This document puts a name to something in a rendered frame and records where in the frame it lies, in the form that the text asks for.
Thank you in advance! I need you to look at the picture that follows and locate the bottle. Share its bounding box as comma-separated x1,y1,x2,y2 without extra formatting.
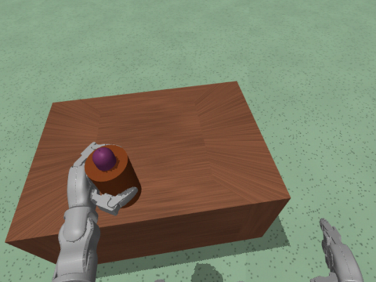
85,145,142,209

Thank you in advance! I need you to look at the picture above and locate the left robot arm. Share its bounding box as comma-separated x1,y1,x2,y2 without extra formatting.
52,206,100,282

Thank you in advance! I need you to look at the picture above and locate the right robot hand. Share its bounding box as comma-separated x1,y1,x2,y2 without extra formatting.
310,218,364,282

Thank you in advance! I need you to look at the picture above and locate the left robot hand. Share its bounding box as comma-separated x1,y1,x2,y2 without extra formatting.
67,142,138,216

